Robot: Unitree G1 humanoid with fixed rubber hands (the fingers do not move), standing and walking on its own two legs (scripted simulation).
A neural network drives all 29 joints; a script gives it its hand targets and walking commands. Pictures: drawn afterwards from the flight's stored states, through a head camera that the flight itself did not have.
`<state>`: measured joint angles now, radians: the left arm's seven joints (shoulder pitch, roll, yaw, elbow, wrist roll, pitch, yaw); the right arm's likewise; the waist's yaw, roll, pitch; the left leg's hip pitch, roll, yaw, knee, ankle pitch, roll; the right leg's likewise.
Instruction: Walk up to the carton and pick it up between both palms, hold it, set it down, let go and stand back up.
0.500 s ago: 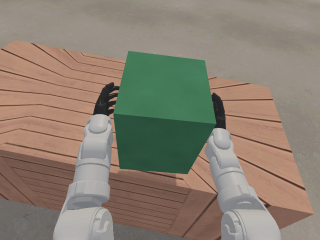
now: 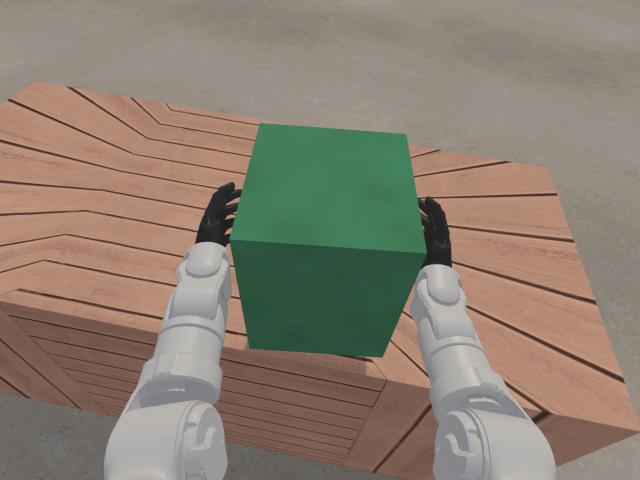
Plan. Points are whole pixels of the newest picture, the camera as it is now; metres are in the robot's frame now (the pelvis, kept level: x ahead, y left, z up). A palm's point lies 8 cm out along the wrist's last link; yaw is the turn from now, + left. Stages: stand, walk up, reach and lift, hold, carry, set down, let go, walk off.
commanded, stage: set down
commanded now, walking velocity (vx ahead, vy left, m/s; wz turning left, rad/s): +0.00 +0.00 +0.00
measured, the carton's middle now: (324, 246) +0.42 -0.01 +0.05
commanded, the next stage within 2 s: none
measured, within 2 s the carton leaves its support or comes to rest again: rests again in 1.32 s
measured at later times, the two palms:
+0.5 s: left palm (222, 254) +0.40 +0.13 +0.05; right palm (430, 267) +0.38 -0.16 +0.06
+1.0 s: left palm (227, 268) +0.40 +0.12 +0.02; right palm (430, 279) +0.37 -0.16 +0.04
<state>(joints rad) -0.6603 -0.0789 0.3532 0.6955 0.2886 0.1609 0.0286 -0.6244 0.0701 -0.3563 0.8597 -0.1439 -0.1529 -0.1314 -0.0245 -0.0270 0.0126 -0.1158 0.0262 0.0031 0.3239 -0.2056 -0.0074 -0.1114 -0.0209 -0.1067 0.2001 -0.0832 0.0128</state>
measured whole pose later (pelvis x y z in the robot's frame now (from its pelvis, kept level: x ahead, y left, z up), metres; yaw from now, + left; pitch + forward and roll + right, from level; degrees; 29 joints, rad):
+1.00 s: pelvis +0.01 +0.00 +0.00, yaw -1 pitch +8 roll -1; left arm -0.68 -0.05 0.41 1.02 0.30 -0.15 0.05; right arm -0.62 0.11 -0.51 0.95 -0.33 -0.29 -0.11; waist -0.04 -0.01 -0.06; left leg -0.28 0.03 0.01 0.34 -0.20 -0.01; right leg -0.28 -0.02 -0.10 0.22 -0.08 0.01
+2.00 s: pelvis +0.00 -0.01 +0.00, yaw -1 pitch +10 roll -1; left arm -0.71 -0.09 0.56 1.05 0.42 -0.32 0.01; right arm -0.62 0.15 -0.69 0.96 -0.50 -0.46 -0.09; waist -0.02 -0.01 -0.02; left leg -0.34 0.03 0.02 0.35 -0.19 -0.01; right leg -0.36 -0.02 -0.09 0.26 -0.08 0.00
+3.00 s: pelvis -0.01 +0.00 -0.03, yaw -3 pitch +19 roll -2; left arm -0.87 0.23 -0.03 1.40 -0.24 -0.35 0.07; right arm -0.82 -0.18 -0.02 1.31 0.24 -0.34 -0.11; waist -0.03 0.03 -0.24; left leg -0.68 0.06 0.02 0.65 -0.31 -0.02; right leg -0.69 0.00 -0.08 0.53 -0.18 0.00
